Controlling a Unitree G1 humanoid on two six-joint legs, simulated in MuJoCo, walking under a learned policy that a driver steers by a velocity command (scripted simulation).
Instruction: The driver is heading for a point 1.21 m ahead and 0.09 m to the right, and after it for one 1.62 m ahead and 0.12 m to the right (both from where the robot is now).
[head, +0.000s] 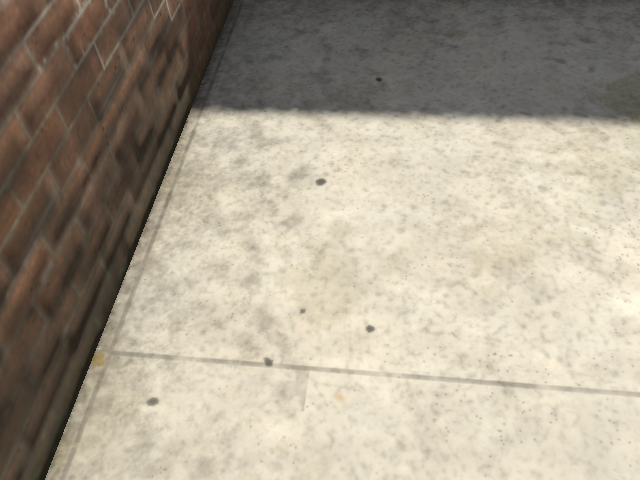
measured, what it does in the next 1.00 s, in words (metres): walks ahead: left foot, then right foot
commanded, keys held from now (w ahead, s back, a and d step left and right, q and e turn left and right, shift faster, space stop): w+e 0.52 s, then w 0.02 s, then w+q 0.46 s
